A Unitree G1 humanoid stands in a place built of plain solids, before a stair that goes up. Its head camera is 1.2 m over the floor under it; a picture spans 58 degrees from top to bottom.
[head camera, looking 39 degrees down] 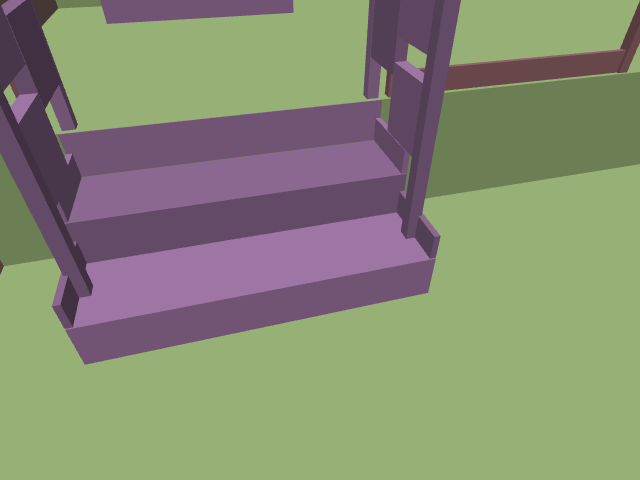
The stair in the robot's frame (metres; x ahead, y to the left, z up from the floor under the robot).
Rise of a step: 0.18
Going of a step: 0.30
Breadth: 1.22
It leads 15 degrees to the left of straight ahead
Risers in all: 3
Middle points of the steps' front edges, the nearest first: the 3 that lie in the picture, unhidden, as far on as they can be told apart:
1.00 0.17 0.18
1.28 0.25 0.36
1.57 0.33 0.53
